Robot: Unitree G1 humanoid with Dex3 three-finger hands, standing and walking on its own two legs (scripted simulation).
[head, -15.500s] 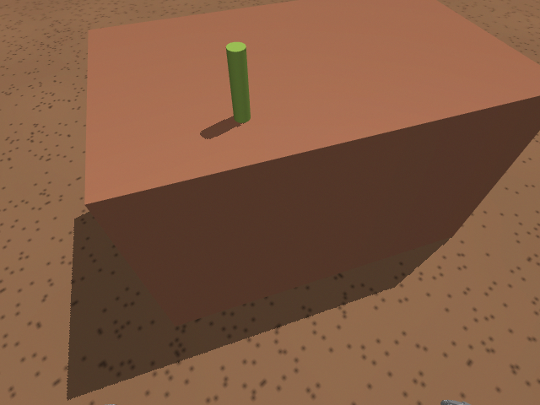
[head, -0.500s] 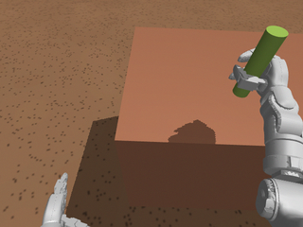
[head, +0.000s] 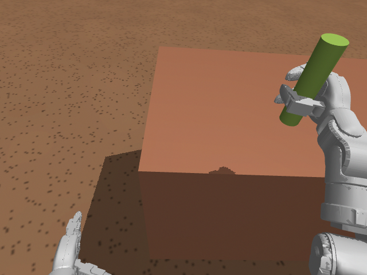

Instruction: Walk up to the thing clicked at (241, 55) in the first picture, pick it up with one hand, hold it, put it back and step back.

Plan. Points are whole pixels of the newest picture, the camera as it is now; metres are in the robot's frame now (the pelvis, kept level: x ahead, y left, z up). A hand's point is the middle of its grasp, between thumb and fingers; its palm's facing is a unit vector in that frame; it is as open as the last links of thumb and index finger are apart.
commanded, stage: lift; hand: right
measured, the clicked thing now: (308, 86) +0.37 -0.20 +0.26
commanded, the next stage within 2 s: hold in 0.24 s
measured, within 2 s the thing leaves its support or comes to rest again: neither
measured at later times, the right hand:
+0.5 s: hand (303, 89) +0.35 -0.18 +0.27, palm faces +0.13 +0.99 -0.01, open 5.0 cm
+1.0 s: hand (311, 86) +0.34 -0.18 +0.28, palm faces +0.14 +0.99 -0.01, open 5.0 cm
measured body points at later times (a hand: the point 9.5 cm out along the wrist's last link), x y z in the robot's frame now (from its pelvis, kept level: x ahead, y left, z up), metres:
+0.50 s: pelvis +0.00 +0.00 +0.00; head -0.04 +0.03 +0.45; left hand +0.18 +0.26 -0.06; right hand +0.34 -0.23 +0.27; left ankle +0.00 +0.14 -0.73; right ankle +0.03 -0.14 -0.73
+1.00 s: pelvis +0.01 +0.00 +0.00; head -0.04 +0.04 +0.45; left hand +0.19 +0.26 -0.06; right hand +0.33 -0.23 +0.28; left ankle +0.00 +0.14 -0.73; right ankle +0.03 -0.14 -0.73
